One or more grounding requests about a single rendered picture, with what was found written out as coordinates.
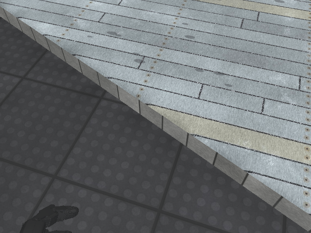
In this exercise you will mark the left robot hand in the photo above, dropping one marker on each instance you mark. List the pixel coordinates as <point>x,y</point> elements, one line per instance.
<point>47,217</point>

